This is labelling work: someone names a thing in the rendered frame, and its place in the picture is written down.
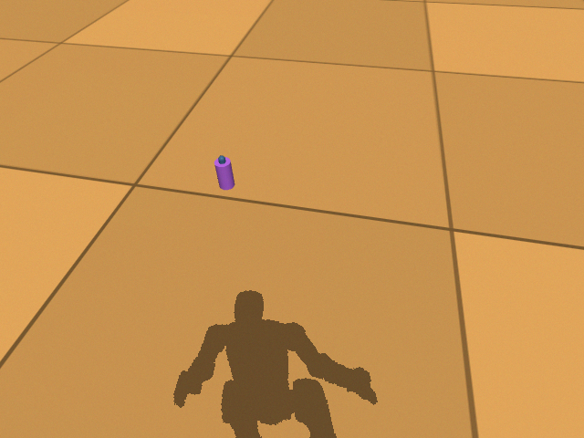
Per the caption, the bottle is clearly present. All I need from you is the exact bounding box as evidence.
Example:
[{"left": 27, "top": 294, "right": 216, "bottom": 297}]
[{"left": 214, "top": 155, "right": 235, "bottom": 190}]

